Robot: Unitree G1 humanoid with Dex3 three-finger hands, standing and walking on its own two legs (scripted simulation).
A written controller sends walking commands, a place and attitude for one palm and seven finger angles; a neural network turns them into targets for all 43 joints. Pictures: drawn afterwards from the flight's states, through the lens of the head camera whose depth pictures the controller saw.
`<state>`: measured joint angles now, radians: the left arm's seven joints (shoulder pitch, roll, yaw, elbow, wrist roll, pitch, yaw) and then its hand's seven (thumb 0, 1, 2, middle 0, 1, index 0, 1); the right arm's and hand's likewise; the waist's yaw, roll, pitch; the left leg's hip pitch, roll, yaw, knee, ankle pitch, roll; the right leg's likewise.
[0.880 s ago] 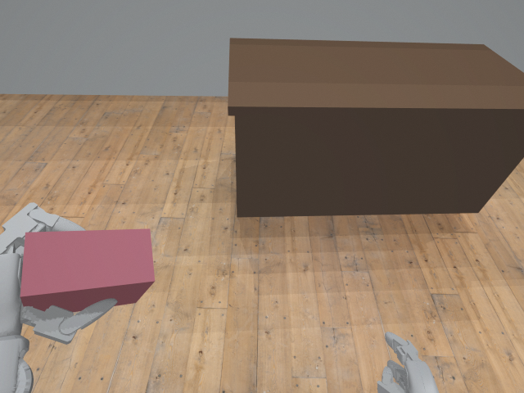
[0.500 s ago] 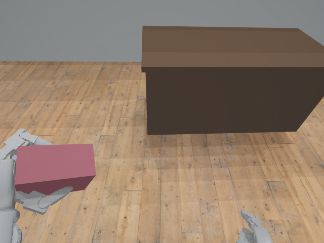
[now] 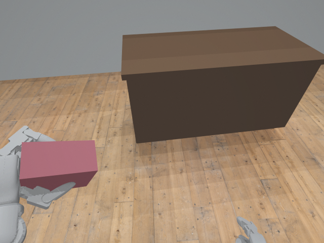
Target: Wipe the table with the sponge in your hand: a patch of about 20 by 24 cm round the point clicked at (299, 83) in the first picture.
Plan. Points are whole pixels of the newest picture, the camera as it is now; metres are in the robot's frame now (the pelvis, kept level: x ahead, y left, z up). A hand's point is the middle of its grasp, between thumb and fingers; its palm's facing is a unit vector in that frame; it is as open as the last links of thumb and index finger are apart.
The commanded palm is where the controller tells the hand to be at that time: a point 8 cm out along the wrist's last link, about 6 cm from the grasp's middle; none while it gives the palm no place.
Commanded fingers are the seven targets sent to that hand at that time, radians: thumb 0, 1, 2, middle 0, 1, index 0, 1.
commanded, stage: walk to a spot facing it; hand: left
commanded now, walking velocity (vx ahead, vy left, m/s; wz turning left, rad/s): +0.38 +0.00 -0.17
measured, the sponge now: (69, 166) +0.23 +0.20 +0.15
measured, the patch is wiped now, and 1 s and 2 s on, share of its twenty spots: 0.00 0.00 0.00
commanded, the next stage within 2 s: turn to face it in 0.76 s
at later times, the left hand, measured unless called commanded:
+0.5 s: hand (87, 106) +0.38 +0.22 +0.18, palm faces +0.33 -0.85 -0.40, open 10.5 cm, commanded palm +0.33 +0.26 +0.20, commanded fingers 0.00 0.10 1.30 -1.20 -1.60 -1.20 -1.60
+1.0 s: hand (147, 74) +0.54 +0.08 +0.18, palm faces +0.21 -0.84 -0.51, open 10.5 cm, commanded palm +0.49 +0.15 +0.20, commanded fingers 0.00 0.10 1.30 -1.20 -1.60 -1.20 -1.60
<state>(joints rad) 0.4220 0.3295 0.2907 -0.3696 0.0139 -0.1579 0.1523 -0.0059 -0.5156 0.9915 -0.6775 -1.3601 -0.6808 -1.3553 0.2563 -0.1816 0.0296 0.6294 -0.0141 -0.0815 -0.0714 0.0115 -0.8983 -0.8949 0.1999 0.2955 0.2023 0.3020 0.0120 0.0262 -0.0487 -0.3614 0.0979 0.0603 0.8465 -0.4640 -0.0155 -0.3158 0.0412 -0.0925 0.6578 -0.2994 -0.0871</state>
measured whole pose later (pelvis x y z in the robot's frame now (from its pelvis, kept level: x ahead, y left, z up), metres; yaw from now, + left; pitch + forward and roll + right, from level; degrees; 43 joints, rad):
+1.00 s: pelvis +0.29 -0.10 +0.01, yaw -9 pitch -1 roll +2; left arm 0.49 0.35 0.36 -0.54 0.00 -0.21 0.14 -0.01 -0.52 0.99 -0.68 -1.36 -0.68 -1.36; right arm 0.13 -0.25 -0.02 0.64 0.00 -0.04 -0.05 0.01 -0.90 -0.89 0.20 0.29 0.20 0.30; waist -0.02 0.01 0.13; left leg -0.51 0.09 0.06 1.14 -0.43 -0.03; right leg -0.34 -0.05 -0.16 0.62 -0.27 -0.07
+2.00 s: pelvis +0.48 -0.18 +0.00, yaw -13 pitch -2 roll +2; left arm 0.41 0.42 0.37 -0.50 -0.01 -0.23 0.17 -0.01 -0.52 1.00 -0.68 -1.36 -0.69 -1.36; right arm 0.17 -0.18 -0.02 0.58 0.00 -0.07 -0.06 0.01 -0.90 -0.90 0.19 0.29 0.20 0.30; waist -0.02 -0.05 0.05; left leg -0.32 0.05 0.18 0.59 -0.24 0.03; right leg -0.37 -0.04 -0.05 1.11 -0.54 0.00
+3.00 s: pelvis +0.62 -0.22 +0.01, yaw -10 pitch +0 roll +0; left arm 0.49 0.40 0.36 -0.51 -0.02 -0.21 0.15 -0.01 -0.52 1.00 -0.68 -1.36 -0.69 -1.36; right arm 0.22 -0.12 0.05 0.62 -0.01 -0.11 -0.06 0.01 -0.90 -0.89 0.20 0.30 0.20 0.30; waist 0.02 0.02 0.03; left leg -0.31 0.02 0.13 0.53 -0.22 0.04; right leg -0.27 -0.04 -0.13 0.56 -0.35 0.01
